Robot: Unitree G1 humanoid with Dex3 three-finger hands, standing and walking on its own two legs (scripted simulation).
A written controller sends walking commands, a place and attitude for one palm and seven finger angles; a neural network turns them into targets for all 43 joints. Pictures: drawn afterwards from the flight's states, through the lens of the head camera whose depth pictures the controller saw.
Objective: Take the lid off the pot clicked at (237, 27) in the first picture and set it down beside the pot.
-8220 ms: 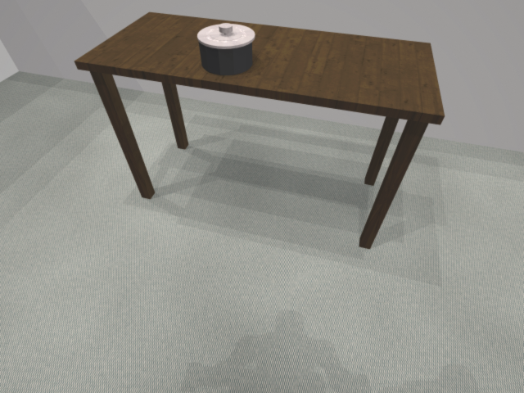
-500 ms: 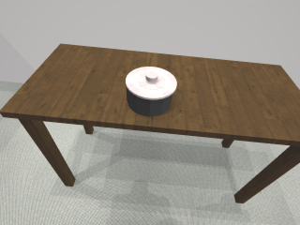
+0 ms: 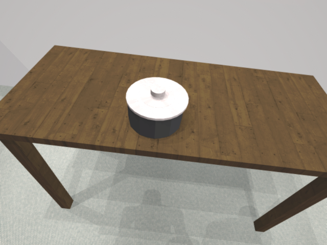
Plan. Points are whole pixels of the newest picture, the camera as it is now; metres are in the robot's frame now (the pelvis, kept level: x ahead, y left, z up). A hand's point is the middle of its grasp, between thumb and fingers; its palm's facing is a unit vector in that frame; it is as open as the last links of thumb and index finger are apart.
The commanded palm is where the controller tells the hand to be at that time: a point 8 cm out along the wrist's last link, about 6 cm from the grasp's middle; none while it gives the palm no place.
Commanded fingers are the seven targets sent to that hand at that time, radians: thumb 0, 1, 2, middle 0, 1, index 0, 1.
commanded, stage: shuffle to correct the standing spot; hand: left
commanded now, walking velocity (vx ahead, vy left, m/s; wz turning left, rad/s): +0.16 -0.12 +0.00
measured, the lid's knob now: (158, 90) +0.51 +0.06 +0.10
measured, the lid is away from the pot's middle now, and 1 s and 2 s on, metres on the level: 0.00 0.00 0.00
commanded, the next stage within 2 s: come to a stop and stand still in 0.18 s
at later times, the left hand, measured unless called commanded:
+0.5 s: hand (126, 227) +0.20 +0.12 -0.17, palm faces +0.00 -0.97 -0.25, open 7.4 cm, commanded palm none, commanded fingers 0.00 0.90 0.90 -0.20 -0.30 -0.20 -0.30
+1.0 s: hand out of the picture +0.05 +0.19 -0.18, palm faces +0.10 -0.98 -0.18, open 7.4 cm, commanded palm none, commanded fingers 0.00 0.90 0.90 -0.20 -0.30 -0.20 -0.30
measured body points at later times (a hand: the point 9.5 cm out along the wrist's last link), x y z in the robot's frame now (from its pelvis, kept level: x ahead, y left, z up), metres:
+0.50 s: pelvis +0.10 -0.07 -0.01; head +0.14 -0.09 +0.43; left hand +0.20 +0.17 -0.15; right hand +0.07 -0.30 -0.18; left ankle +0.01 +0.06 -0.69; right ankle +0.18 -0.21 -0.73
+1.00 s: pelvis +0.04 +0.00 +0.01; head +0.02 +0.04 +0.45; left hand +0.04 +0.24 -0.16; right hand +0.08 -0.23 -0.13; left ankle +0.08 +0.03 -0.73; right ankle +0.00 -0.14 -0.63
